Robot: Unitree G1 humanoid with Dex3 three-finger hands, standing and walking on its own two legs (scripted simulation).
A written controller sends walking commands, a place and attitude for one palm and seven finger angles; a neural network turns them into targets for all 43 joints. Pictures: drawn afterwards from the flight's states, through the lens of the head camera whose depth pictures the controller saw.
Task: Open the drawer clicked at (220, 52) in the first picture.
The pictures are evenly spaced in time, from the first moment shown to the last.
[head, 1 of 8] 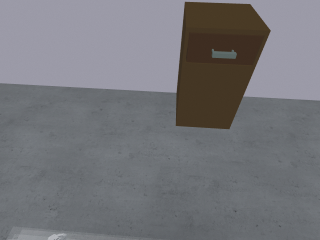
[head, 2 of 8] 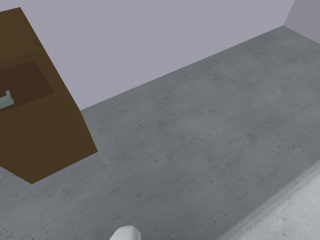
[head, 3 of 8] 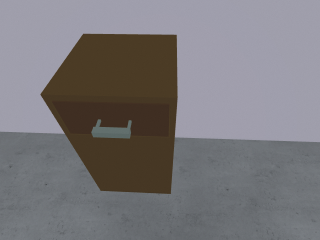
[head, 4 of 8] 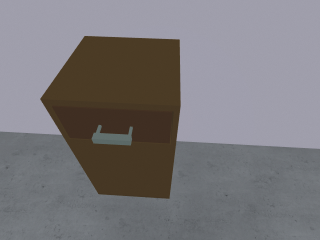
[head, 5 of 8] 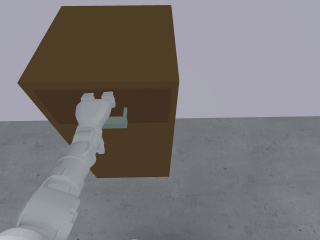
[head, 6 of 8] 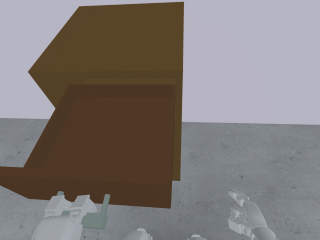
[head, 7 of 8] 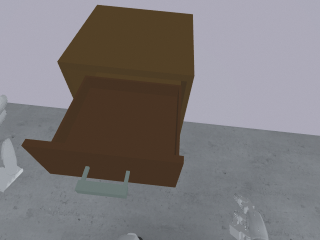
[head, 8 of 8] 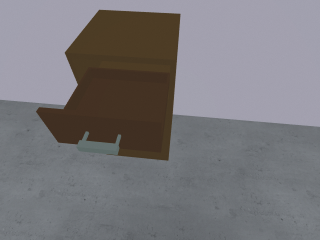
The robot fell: no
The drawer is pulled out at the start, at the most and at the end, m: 0.00 0.30 0.30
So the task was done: yes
